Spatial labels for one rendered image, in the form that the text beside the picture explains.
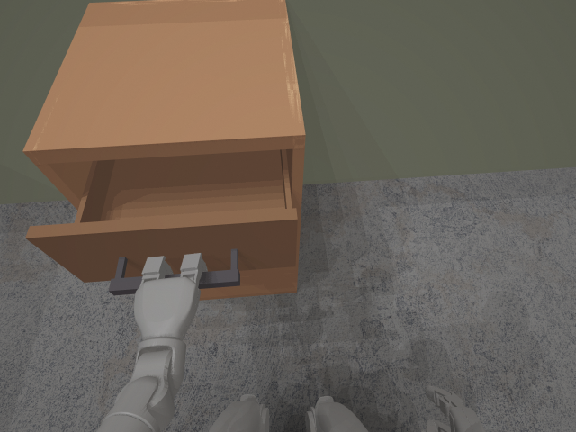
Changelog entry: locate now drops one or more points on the cabinet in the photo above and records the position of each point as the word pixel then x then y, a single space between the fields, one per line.
pixel 164 78

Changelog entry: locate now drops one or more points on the handle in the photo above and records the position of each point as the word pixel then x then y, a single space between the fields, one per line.
pixel 213 279

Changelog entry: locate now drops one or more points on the drawer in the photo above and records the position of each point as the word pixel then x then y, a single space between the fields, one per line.
pixel 175 206

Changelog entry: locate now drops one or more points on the left robot shin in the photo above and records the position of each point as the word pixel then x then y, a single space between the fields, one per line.
pixel 249 397

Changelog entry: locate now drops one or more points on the robot left thigh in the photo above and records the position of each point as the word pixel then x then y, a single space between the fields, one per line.
pixel 243 416

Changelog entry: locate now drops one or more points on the robot left hand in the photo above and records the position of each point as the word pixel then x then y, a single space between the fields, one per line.
pixel 165 307

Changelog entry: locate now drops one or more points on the left robot forearm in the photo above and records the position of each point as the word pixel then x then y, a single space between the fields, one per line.
pixel 146 403

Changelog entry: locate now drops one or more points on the robot right hand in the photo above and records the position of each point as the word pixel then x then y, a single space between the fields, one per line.
pixel 462 419

